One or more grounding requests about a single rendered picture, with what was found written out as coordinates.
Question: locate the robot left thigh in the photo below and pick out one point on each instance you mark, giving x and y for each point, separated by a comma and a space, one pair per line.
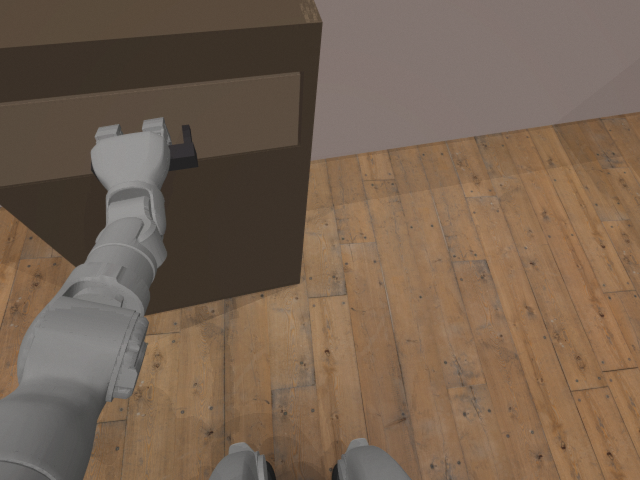
243, 465

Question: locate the cabinet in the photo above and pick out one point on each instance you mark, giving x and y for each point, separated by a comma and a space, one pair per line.
234, 224

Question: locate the robot left hand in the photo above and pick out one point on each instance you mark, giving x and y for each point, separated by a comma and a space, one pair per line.
142, 156

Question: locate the robot right shin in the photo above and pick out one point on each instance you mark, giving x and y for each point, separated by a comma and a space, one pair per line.
357, 443

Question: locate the handle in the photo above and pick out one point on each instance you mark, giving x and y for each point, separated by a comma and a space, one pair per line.
182, 156

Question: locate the robot left forearm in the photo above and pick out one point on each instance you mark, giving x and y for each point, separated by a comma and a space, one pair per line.
122, 265

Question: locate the robot left upper arm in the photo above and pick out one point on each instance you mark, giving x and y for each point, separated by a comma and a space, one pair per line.
84, 354

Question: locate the drawer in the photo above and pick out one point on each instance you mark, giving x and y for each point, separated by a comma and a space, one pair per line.
50, 138

